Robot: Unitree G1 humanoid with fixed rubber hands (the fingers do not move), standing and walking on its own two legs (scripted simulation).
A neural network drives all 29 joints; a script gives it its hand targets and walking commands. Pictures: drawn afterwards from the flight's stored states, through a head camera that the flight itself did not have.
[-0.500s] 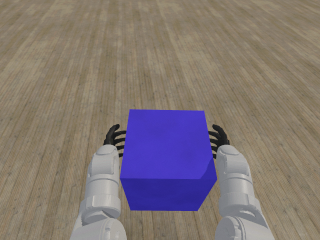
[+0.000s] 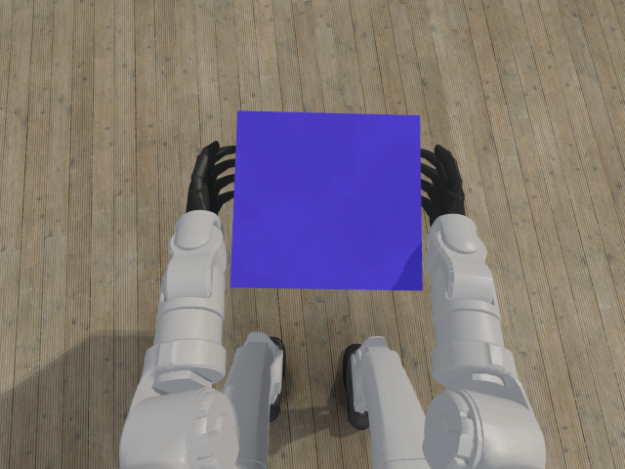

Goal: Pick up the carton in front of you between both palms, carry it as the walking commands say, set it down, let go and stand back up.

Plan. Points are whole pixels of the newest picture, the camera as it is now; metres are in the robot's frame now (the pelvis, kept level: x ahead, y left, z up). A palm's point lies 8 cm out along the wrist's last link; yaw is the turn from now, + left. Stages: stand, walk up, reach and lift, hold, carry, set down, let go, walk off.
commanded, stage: set down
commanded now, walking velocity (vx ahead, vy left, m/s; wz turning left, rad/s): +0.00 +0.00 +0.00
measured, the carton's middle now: (323, 215) +0.42 +0.00 -0.15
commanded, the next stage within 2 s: none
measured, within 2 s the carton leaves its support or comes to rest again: rests again in 1.56 s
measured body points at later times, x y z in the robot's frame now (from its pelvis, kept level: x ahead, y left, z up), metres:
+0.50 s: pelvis -0.02 +0.00 -0.12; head +0.27 +0.01 +0.22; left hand +0.47 +0.17 -0.23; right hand +0.47 -0.13 -0.23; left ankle +0.07 +0.11 -0.62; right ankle +0.06 -0.12 -0.62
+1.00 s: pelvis -0.04 +0.01 -0.24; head +0.32 +0.03 +0.04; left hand +0.51 +0.18 -0.39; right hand +0.51 -0.12 -0.38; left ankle +0.07 +0.11 -0.63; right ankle +0.06 -0.12 -0.62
